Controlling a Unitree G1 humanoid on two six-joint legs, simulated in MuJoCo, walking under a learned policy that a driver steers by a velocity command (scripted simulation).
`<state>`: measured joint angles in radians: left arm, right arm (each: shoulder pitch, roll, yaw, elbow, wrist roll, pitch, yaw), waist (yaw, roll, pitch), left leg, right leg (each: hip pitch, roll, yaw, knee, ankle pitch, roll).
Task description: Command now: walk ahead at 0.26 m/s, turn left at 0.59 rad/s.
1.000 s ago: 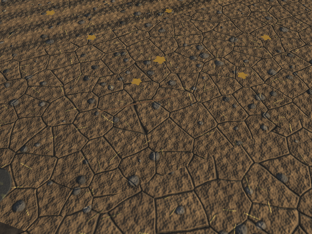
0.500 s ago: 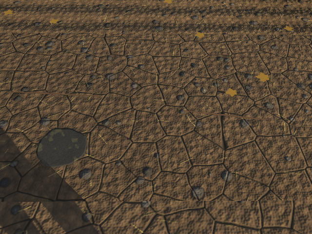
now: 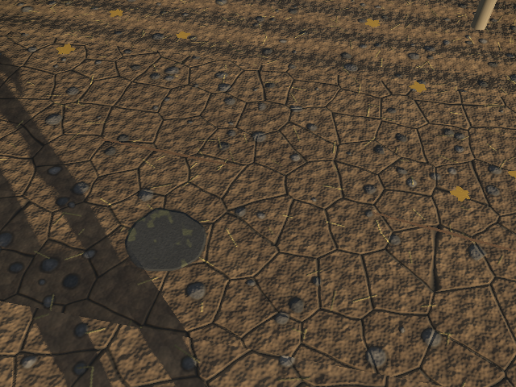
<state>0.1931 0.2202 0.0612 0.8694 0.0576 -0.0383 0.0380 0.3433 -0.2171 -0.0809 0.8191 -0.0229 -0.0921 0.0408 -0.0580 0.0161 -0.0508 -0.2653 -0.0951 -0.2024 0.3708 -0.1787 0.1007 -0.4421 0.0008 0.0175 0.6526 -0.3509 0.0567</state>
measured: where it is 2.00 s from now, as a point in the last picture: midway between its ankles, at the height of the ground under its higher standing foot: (261, 258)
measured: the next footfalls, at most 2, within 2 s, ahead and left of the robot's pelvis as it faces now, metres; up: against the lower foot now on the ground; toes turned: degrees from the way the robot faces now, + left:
right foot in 0.12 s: +0.06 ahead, -0.15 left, +0.00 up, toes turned +4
left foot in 0.56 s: +0.40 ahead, +0.11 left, +0.00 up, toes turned +8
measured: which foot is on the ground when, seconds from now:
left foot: down 0.00-0.12, up 0.14-0.54, down 0.56-1.00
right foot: up 0.00-0.10, down 0.12-0.60, up 0.62-1.00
